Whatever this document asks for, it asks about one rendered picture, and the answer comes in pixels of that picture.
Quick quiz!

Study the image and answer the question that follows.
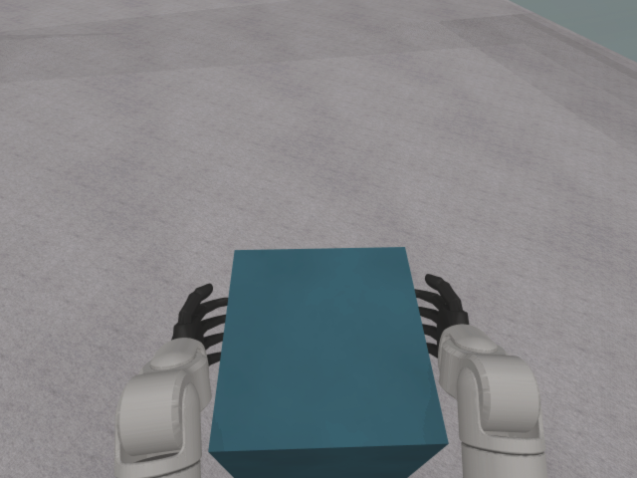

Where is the right robot forearm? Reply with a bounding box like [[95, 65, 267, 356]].
[[438, 325, 547, 478]]

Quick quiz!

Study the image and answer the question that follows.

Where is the left robot forearm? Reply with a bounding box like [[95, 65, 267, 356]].
[[114, 338, 212, 478]]

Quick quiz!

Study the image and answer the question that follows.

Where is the carton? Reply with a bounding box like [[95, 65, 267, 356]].
[[208, 247, 449, 478]]

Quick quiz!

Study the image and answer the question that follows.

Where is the robot left hand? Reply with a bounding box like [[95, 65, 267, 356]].
[[171, 284, 228, 366]]

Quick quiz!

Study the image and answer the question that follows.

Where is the robot right hand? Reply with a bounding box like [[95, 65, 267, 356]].
[[414, 274, 469, 358]]

